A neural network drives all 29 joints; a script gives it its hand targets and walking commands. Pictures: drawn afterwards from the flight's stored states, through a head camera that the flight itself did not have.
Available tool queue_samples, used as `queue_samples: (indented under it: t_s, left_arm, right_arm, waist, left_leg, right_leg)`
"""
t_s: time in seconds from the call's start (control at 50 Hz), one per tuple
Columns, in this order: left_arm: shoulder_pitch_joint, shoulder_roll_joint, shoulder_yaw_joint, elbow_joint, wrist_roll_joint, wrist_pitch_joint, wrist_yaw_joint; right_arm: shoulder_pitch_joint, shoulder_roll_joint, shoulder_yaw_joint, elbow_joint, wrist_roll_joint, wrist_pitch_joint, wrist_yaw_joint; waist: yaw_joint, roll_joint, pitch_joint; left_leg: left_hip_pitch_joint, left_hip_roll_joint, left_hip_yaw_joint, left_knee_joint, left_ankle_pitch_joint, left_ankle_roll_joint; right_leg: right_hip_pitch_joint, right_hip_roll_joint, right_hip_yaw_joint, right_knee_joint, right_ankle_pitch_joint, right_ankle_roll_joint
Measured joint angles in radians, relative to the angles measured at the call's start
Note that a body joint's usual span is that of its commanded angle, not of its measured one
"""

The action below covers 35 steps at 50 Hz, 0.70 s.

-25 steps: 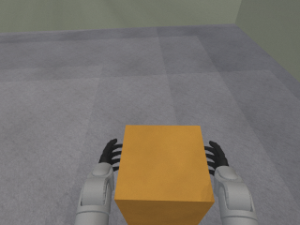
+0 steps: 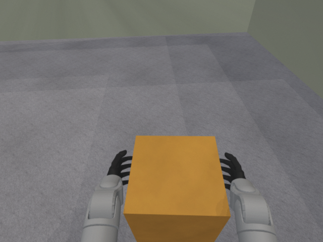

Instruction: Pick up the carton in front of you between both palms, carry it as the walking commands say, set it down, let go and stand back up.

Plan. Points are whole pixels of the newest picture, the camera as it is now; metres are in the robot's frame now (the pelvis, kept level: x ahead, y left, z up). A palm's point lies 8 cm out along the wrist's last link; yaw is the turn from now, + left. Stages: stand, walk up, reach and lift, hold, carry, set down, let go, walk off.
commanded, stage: carry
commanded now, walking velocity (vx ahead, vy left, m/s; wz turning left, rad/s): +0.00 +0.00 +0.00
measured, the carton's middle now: (174, 192) +0.29 +0.00 -0.04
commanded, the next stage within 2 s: hold in 0.96 s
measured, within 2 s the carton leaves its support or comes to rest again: neither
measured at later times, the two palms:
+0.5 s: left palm (115, 188) +0.26 +0.14 +0.04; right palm (241, 193) +0.26 -0.16 +0.04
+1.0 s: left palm (116, 190) +0.25 +0.14 +0.04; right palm (244, 196) +0.25 -0.16 +0.04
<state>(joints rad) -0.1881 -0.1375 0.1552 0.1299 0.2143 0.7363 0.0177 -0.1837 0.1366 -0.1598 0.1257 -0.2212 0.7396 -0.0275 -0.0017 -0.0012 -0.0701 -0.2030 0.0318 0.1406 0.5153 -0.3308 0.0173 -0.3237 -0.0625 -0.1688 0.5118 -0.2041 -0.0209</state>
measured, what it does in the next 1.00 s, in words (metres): stands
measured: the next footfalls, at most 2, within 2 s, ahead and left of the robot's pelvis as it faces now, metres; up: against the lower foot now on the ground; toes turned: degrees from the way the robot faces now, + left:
none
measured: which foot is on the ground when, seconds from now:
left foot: down 0.00-1.00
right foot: down 0.00-1.00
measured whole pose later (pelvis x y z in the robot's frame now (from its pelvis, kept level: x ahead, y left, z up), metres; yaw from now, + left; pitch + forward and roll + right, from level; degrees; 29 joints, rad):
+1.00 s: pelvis -0.03 -0.01 +0.00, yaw +0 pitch +0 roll +0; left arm -0.20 -0.14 0.16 0.14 0.22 0.73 0.01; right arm -0.19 0.14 -0.16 0.12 -0.23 0.74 -0.02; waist 0.00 0.01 -0.05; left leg -0.24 0.04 0.14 0.52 -0.28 0.01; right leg -0.35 -0.06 -0.17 0.49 -0.15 -0.04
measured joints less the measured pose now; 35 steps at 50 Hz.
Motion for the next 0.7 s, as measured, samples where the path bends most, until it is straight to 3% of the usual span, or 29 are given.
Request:
queue_samples:
  t_s: [0.7]
  left_arm:
    - [-0.006, -0.001, 0.003, 0.009, 0.004, -0.001, -0.004]
  right_arm:
    - [-0.001, 0.0, 0.0, 0.0, -0.009, 0.004, 0.003]
  waist:
    - [-0.002, 0.003, -0.001]
  left_leg:
    - [-0.049, 0.003, 0.003, 0.01, 0.04, -0.001]
  right_leg:
    - [-0.038, 0.003, 0.0, -0.017, 0.052, -0.016]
